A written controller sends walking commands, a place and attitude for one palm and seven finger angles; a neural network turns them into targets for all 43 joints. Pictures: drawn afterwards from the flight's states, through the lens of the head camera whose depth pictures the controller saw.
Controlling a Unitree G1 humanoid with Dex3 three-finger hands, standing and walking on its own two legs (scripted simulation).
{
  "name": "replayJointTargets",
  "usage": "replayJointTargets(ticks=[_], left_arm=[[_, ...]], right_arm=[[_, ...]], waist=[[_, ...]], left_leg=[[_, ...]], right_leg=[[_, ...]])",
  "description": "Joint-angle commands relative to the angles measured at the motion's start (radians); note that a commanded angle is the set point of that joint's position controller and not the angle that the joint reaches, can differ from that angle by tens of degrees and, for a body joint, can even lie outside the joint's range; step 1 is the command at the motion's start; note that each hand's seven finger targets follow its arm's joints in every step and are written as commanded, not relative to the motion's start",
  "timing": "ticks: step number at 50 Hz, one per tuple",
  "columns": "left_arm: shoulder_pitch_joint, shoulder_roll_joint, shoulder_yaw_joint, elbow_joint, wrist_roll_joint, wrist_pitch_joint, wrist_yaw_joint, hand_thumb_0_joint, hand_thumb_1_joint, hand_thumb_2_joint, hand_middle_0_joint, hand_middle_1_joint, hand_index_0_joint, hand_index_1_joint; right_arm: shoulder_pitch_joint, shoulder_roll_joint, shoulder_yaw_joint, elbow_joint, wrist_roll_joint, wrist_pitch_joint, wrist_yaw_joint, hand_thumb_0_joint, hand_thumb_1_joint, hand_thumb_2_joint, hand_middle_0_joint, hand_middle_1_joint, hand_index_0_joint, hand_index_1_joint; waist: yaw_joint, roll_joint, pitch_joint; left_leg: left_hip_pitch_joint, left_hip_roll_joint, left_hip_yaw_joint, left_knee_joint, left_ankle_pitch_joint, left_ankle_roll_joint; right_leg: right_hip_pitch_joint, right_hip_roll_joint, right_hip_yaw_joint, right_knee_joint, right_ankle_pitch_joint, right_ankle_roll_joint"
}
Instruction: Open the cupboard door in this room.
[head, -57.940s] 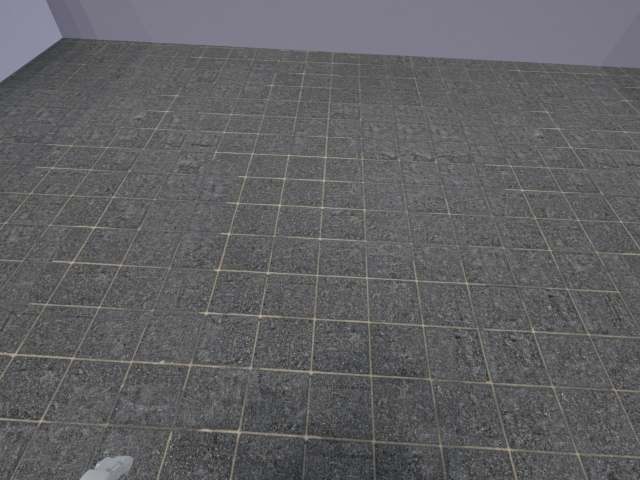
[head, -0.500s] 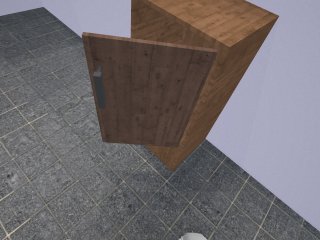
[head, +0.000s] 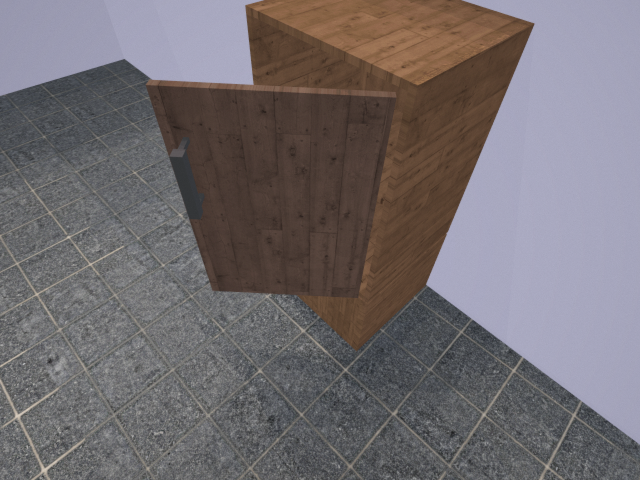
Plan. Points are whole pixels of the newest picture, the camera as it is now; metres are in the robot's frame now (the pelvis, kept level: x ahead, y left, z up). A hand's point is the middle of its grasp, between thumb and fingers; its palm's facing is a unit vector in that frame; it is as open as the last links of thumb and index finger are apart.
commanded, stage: come to a stop and stand still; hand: left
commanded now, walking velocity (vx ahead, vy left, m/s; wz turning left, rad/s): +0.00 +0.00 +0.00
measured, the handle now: (190, 179) +0.61 +0.27 -0.01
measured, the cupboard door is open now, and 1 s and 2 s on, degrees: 44 44 44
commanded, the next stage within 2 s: look again from close up in 0.06 s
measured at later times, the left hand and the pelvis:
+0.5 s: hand out of the picture +0.02 +0.22 -0.17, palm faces +0.03 -0.97 -0.26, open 7.4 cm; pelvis -0.03 +0.01 +0.00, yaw +0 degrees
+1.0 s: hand out of the picture -0.09 +0.21 -0.17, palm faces +0.02 -0.99 -0.17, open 7.4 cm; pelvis -0.05 +0.04 +0.01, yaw +0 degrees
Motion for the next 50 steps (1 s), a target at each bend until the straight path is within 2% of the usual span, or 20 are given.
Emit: replayJointTargets(ticks=[1, 3, 5, 7, 8, 9, 11, 13, 14, 16, 18, 23, 27, 30, 33, 40, 45, 47, 48, 50], left_arm=[[0.045, 0.089, 0.018, -0.025, -0.007, -0.017, 0.007, 0.0, 0.9, 0.9, -0.2, -0.3, -0.2, -0.3], [0.053, 0.091, 0.017, -0.015, -0.006, -0.015, 0.005, 0.0, 0.9, 0.9, -0.2, -0.3, -0.2, -0.3], [0.058, 0.084, 0.012, -0.002, -0.004, -0.016, 0.003, 0.0, 0.9, 0.9, -0.2, -0.3, -0.2, -0.3], [0.055, 0.08, 0.01, 0.003, -0.002, -0.018, 0.001, 0.0, 0.9, 0.9, -0.2, -0.3, -0.2, -0.3], [0.068, 0.265, 0.002, -0.094, 0.024, -0.046, 0.006, 0.0, 0.9, 0.9, -0.2, -0.3, -0.2, -0.3], [0.047, 0.194, 0.039, -0.108, 0.02, -0.051, 0.015, 0.0, 0.9, 0.9, -0.2, -0.3, -0.2, -0.3], [0.067, 0.185, 0.031, -0.111, 0.017, -0.058, 0.013, 0.0, 0.9, 0.9, -0.2, -0.3, -0.2, -0.3], [0.092, 0.159, 0.027, -0.132, 0.016, -0.049, 0.012, 0.0, 0.9, 0.9, -0.2, -0.3, -0.2, -0.3], [0.083, 0.166, 0.031, -0.139, 0.016, -0.044, 0.012, 0.0, 0.9, 0.9, -0.2, -0.3, -0.2, -0.3], [0.074, 0.185, 0.034, -0.161, 0.016, -0.04, 0.011, 0.0, 0.9, 0.9, -0.2, -0.3, -0.2, -0.3], [0.075, 0.19, 0.03, -0.174, 0.015, -0.04, 0.011, 0.0, 0.9, 0.9, -0.2, -0.3, -0.2, -0.3], [0.035, 0.219, 0.026, -0.19, 0.012, -0.033, 0.007, 0.0, 0.9, 0.9, -0.2, -0.3, -0.2, -0.3], [0.001, 0.246, 0.024, -0.189, 0.012, -0.03, 0.0, 0.0, 0.9, 0.9, -0.2, -0.3, -0.2, -0.3], [0.002, 0.241, 0.019, -0.184, 0.013, -0.027, -0.002, 0.0, 0.9, 0.9, -0.2, -0.3, -0.2, -0.3], [0.01, 0.23, 0.015, -0.179, 0.014, -0.025, -0.003, 0.0, 0.9, 0.9, -0.2, -0.3, -0.2, -0.3], [0.07, 0.184, 0.006, -0.143, 0.015, -0.019, 0.0, 0.0, 0.9, 0.9, -0.2, -0.3, -0.2, -0.3], [0.161, 0.157, 0.015, -0.11, 0.028, -0.005, -0.002, 0.0, 0.9, 0.9, -0.2, -0.3, -0.2, -0.3], [0.195, 0.148, 0.022, -0.093, 0.025, -0.005, -0.005, 0.0, 0.9, 0.9, -0.2, -0.3, -0.2, -0.3], [0.214, 0.151, 0.026, -0.088, 0.024, -0.007, -0.006, 0.0, 0.9, 0.9, -0.2, -0.3, -0.2, -0.3], [0.218, 0.166, 0.046, -0.077, 0.019, -0.007, -0.005, 0.0, 0.9, 0.9, -0.2, -0.3, -0.2, -0.3]], right_arm=[[0.032, -0.107, 0.0, -0.007, -0.003, -0.034, -0.024, 0.0, -0.9, -0.9, 0.2, 0.3, 0.2, 0.3], [0.023, -0.107, 0.004, -0.007, 0.0, -0.033, -0.026, 0.0, -0.9, -0.9, 0.2, 0.3, 0.2, 0.3], [0.017, -0.099, 0.007, -0.003, 0.0, -0.029, -0.026, 0.0, -0.9, -0.9, 0.2, 0.3, 0.2, 0.3], [0.01, -0.1, 0.009, -0.006, -0.001, -0.028, -0.023, 0.0, -0.9, -0.9, 0.2, 0.3, 0.2, 0.3], [-0.04, -0.227, 0.013, -0.135, 0.0, -0.044, -0.003, 0.0, -0.9, -0.9, 0.2, 0.3, 0.2, 0.3], [-0.034, -0.219, -0.017, -0.166, -0.012, -0.064, -0.011, 0.0, -0.9, -0.9, 0.2, 0.3, 0.2, 0.3], [-0.025, -0.199, -0.016, -0.159, -0.01, -0.072, -0.021, 0.0, -0.9, -0.9, 0.2, 0.3, 0.2, 0.3], [-0.007, -0.164, -0.006, -0.18, -0.011, -0.063, -0.017, 0.0, -0.9, -0.9, 0.2, 0.3, 0.2, 0.3], [-0.013, -0.169, -0.01, -0.183, -0.01, -0.056, -0.015, 0.0, -0.9, -0.9, 0.2, 0.3, 0.2, 0.3], [-0.03, -0.185, -0.014, -0.196, -0.009, -0.05, -0.014, 0.0, -0.9, -0.9, 0.2, 0.3, 0.2, 0.3], [-0.034, -0.193, -0.01, -0.199, -0.009, -0.051, -0.01, 0.0, -0.9, -0.9, 0.2, 0.3, 0.2, 0.3], [-0.074, -0.225, -0.006, -0.207, -0.009, -0.044, -0.001, 0.0, -0.9, -0.9, 0.2, 0.3, 0.2, 0.3], [-0.096, -0.249, -0.004, -0.21, -0.01, -0.039, 0.008, 0.0, -0.9, -0.9, 0.2, 0.3, 0.2, 0.3], [-0.086, -0.246, 0.0, -0.201, -0.011, -0.036, 0.013, 0.0, -0.9, -0.9, 0.2, 0.3, 0.2, 0.3], [-0.07, -0.236, 0.005, -0.192, -0.011, -0.035, 0.016, 0.0, -0.9, -0.9, 0.2, 0.3, 0.2, 0.3], [-0.028, -0.206, 0.009, -0.153, -0.008, -0.03, 0.018, 0.0, -0.9, -0.9, 0.2, 0.3, 0.2, 0.3], [0.017, -0.198, 0.002, -0.125, -0.014, -0.004, 0.019, 0.0, -0.9, -0.9, 0.2, 0.3, 0.2, 0.3], [0.017, -0.181, 0.003, -0.123, -0.012, 0.0, 0.018, 0.0, -0.9, -0.9, 0.2, 0.3, 0.2, 0.3], [0.025, -0.168, 0.002, -0.122, -0.011, 0.001, 0.017, 0.0, -0.9, -0.9, 0.2, 0.3, 0.2, 0.3], [0.048, -0.13, 0.0, -0.123, -0.012, 0.005, 0.015, 0.0, -0.9, -0.9, 0.2, 0.3, 0.2, 0.3]], waist=[[0.015, 0.089, -0.003], [0.019, 0.093, 0.012], [0.012, 0.027, 0.023], [0.011, -0.001, 0.037], [0.001, 0.005, 0.125], [0.0, 0.062, -0.003], [0.003, 0.011, -0.119], [0.006, -0.094, -0.129], [0.003, -0.1, -0.083], [0.005, -0.065, -0.034], [0.012, -0.005, -0.049], [0.016, 0.02, 0.017], [0.014, 0.016, 0.07], [0.014, 0.02, 0.061], [0.014, -0.003, 0.054], [0.018, 0.013, 0.043], [0.031, 0.048, 0.077], [0.039, 0.02, 0.117], [0.042, -0.032, 0.118], [0.029, -0.132, 0.116]], left_leg=[[0.106, 0.103, -0.093, -0.105, 0.407, 0.025], [0.1, 0.1, -0.086, -0.121, 0.368, 0.026], [0.096, 0.087, -0.081, -0.139, 0.268, 0.018], [0.092, 0.078, -0.075, -0.157, 0.208, 0.013], [0.063, 0.052, -0.1, -0.097, 0.239, 0.012], [0.045, 0.066, -0.084, -0.037, 0.223, 0.024], [0.079, 0.066, -0.089, -0.002, 0.309, 0.039], [0.046, 0.05, -0.062, 0.016, 0.285, 0.043], [0.018, 0.043, -0.047, 0.011, 0.225, 0.041], [0.005, 0.046, -0.045, -0.004, 0.235, 0.042], [0.04, 0.057, -0.055, -0.008, 0.333, 0.046], [0.007, 0.072, -0.079, -0.063, 0.24, 0.05], [-0.037, 0.066, -0.101, -0.131, 0.048, 0.043], [-0.051, 0.066, -0.11, -0.173, -0.048, 0.039], [-0.049, 0.067, -0.116, -0.192, -0.077, 0.036], [-0.074, 0.073, -0.137, -0.241, -0.146, 0.032], [-0.141, 0.065, -0.141, -0.264, -0.404, 0.044], [-0.17, 0.038, -0.117, -0.218, -0.375, 0.041], [-0.179, 0.018, -0.093, -0.159, -0.334, 0.04], [-0.186, -0.046, -0.001, 0.047, -0.232, 0.017]], right_leg=[[-0.05, -0.099, 0.096, -0.1, 0.286, -0.021], [-0.035, -0.088, 0.099, -0.115, 0.248, -0.018], [-0.037, -0.097, 0.105, -0.145, 0.227, -0.021], [-0.041, -0.101, 0.107, -0.164, 0.203, -0.021], [-0.109, -0.085, 0.1, -0.161, 0.238, -0.027], [-0.082, -0.118, 0.122, -0.083, 0.229, -0.038], [-0.018, -0.124, 0.129, -0.067, 0.396, -0.058], [0.014, -0.127, 0.126, -0.051, 0.494, -0.057], [-0.004, -0.132, 0.122, -0.054, 0.465, -0.059], [-0.03, -0.126, 0.12, -0.049, 0.46, -0.06], [-0.029, -0.109, 0.106, -0.032, 0.45, -0.054], [-0.065, -0.091, 0.097, -0.073, 0.246, -0.037], [-0.097, -0.09, 0.107, -0.125, 0.073, -0.032], [-0.091, -0.088, 0.106, -0.139, 0.024, -0.027], [-0.089, -0.089, 0.101, -0.149, 0.009, -0.022], [-0.073, -0.085, 0.09, -0.144, 0.017, -0.009], [-0.096, -0.062, 0.068, -0.118, -0.233, -0.013], [-0.107, -0.075, 0.096, -0.135, -0.247, -0.03], [-0.1, -0.094, 0.131, -0.159, -0.263, -0.045], [-0.133, -0.182, 0.242, -0.244, -0.367, -0.098]])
